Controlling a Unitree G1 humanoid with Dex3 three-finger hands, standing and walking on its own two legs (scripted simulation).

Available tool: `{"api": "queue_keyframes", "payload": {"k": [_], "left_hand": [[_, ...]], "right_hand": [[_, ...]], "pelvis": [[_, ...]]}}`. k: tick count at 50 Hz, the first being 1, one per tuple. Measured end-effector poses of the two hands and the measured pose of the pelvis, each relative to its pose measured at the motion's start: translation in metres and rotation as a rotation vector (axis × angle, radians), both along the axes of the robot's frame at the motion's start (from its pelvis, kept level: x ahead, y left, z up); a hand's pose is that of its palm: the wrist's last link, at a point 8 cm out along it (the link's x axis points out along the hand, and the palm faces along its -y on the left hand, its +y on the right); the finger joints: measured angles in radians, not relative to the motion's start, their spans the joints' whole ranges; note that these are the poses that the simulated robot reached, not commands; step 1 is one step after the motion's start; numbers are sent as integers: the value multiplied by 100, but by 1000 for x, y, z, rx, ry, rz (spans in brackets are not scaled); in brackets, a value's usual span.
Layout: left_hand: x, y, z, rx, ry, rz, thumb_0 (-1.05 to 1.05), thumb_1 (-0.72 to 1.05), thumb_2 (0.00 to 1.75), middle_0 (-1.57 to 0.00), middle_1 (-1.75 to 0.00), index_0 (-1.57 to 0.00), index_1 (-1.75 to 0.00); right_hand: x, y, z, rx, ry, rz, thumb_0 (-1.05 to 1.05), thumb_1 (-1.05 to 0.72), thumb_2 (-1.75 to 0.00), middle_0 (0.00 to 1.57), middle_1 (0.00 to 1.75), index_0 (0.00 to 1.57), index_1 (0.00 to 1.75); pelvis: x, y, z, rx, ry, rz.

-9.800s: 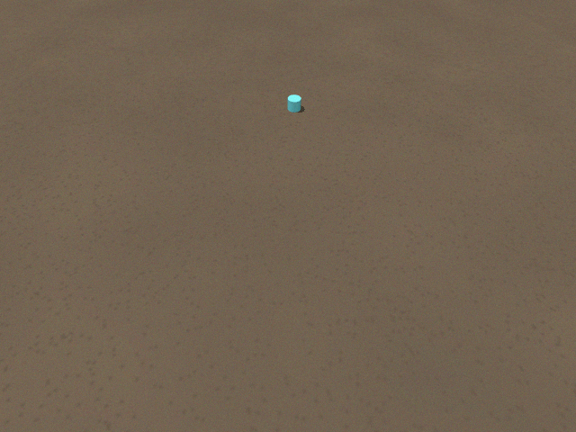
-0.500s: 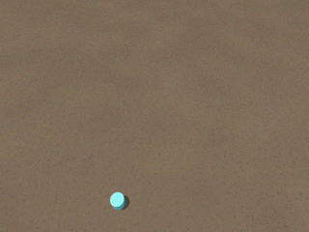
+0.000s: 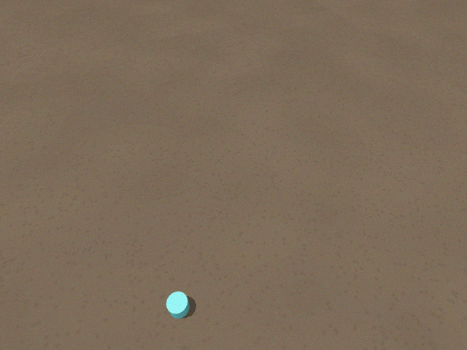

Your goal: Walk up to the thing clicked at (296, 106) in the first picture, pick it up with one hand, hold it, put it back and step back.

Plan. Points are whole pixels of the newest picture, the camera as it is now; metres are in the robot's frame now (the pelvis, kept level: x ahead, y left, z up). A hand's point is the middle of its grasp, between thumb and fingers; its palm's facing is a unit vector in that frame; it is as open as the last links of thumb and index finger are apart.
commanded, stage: stand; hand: left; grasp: from above
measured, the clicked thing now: (178, 304) +0.39 +0.22 -0.75
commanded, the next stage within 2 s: rise first in 0.04 s
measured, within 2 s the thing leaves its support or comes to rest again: neither
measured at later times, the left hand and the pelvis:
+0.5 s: hand out of the picture +0.15 +0.25 -0.18, palm faces -0.07 -0.93 -0.37, open 11.2 cm; pelvis -0.02 +0.00 -0.03, yaw -1 degrees
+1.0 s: hand out of the picture +0.12 +0.26 -0.26, palm faces -0.20 -0.84 -0.50, open 14.1 cm; pelvis -0.03 +0.00 -0.12, yaw -1 degrees
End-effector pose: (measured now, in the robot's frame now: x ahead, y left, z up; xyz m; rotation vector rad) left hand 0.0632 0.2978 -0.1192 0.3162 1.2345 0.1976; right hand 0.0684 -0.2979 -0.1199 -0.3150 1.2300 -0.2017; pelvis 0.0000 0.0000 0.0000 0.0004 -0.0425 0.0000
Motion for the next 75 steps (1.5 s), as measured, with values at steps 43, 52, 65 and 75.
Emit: {"api": "queue_keyframes", "payload": {"k": [43, 52, 65, 75], "left_hand": [[52, 2, -79, 119, -109, -193, -1, -52, 101, -7, -107, -6, -107], [57, 5, -106, 177, -95, -275, -1, -54, 99, -7, -108, -6, -107], [123, 10, -218, 374, -217, -644, -1, -51, 98, -6, -108, -6, -107], [173, 8, -292, 543, -300, -813, -1, -54, 101, -8, -107, -7, -107]], "right_hand": [[55, 49, -64, 46, -378, 61, 1, -91, -90, 20, 30, 20, 30], [78, 52, -94, 63, -442, 113, 1, -91, -90, 20, 30, 20, 30], [68, 28, -220, 38, -366, 155, 1, -87, -89, 20, 30, 20, 30], [0, 25, -326, 52, -190, 104, 1, -90, -90, 20, 30, 20, 30]], "pelvis": [[-27, 5, -97, -22, 336, -13], [-30, 2, -131, -25, 418, -7], [-57, -1, -245, -23, 590, -17], [-93, 0, -326, -33, 621, -38]]}}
